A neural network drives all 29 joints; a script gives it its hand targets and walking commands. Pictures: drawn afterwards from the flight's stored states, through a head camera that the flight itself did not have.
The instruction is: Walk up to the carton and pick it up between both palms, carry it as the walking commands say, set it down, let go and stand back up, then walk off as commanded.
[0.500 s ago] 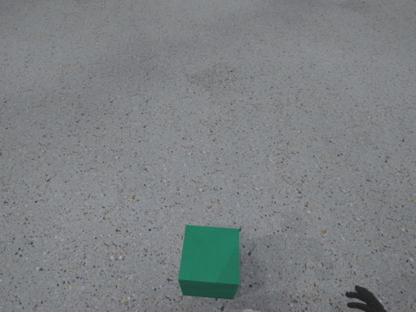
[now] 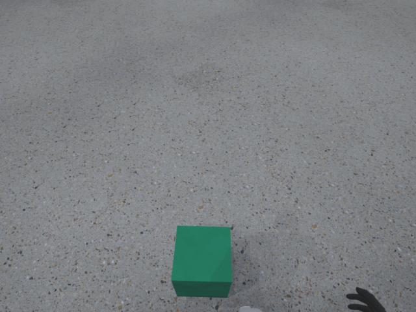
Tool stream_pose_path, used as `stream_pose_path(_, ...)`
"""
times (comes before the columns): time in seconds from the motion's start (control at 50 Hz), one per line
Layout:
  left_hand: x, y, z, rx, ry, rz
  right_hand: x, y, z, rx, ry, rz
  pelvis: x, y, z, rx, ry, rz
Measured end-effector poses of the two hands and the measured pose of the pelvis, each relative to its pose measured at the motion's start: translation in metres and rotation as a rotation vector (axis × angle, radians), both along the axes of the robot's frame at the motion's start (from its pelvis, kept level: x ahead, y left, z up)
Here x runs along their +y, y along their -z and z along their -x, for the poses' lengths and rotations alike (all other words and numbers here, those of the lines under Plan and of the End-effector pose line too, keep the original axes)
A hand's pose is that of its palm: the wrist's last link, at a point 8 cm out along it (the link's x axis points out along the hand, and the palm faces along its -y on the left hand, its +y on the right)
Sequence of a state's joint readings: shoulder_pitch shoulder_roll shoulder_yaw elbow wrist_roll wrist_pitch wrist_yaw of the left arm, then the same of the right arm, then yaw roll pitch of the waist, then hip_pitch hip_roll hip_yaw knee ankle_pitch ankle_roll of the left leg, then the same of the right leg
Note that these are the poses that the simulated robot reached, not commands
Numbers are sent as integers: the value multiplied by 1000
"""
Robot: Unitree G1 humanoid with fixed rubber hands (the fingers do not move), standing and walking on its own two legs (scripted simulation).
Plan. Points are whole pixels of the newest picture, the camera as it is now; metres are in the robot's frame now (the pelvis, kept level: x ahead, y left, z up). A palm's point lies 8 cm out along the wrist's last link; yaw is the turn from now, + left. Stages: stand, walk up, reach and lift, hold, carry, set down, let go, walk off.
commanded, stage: walk up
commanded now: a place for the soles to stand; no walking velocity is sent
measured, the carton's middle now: (202, 262) +0.41 +0.01 -0.60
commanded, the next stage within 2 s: none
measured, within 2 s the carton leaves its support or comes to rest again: neither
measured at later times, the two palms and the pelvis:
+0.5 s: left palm out of the picture +0.11 +0.30 -0.08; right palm out of the picture +0.11 -0.34 -0.08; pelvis +0.01 -0.01 +0.00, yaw -3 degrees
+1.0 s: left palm out of the picture +0.12 +0.29 -0.07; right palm out of the picture +0.11 -0.35 -0.08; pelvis +0.01 -0.02 +0.00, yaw -3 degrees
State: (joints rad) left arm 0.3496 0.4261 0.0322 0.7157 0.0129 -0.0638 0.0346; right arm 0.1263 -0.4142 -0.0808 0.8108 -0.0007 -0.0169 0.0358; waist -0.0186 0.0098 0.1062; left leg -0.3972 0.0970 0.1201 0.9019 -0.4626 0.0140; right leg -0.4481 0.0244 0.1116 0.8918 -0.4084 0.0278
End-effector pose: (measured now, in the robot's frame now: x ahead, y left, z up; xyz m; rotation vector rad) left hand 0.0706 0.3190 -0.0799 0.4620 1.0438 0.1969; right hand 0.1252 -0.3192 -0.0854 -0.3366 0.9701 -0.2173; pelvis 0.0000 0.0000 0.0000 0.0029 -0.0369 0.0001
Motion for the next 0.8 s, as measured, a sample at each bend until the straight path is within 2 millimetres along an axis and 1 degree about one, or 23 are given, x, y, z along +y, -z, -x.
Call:
stream_pose_path(0.08, -2, -1, -1, 0, 5, -3, -4, 1, 2, 9, 6, 1, -2, 0, 0, -1, 2, -2)
stream_pose_path(0.2, 1, -1, -9, -7, 22, 5, 0, -2, 7, -8, 14, 4, 3, -1, -1, 0, 11, -1)
stream_pose_path(0.28, -7, -1, -19, -3, 42, 10, -9, -4, 8, -14, 28, 6, -4, -2, -6, 2, 29, -6)
stream_pose_path(0.36, -17, -1, -24, 0, 50, 14, -19, -3, 8, -3, 39, 11, -11, -1, -9, 3, 38, -9)
stream_pose_path(0.44, -15, -1, -27, 5, 58, 12, -19, -2, 11, 8, 49, 15, -8, -2, -10, 11, 45, -9)
stream_pose_path(0.52, -17, -1, -37, -10, 66, 17, -17, -2, 12, 5, 53, 11, -9, -2, -13, 13, 47, -8)
stream_pose_path(0.58, -23, -2, -43, -12, 72, 15, -21, -1, 11, 5, 55, 7, -14, -2, -15, 15, 50, -11)
stream_pose_path(0.66, -26, -5, -44, -13, 75, 8, -27, 1, 13, 11, 62, 8, -18, -3, -16, 15, 54, -13)
stream_pose_path(0.8, -21, -5, -45, -26, 76, 11, -19, 0, 15, 4, 66, 5, -12, -2, -14, 9, 53, -10)
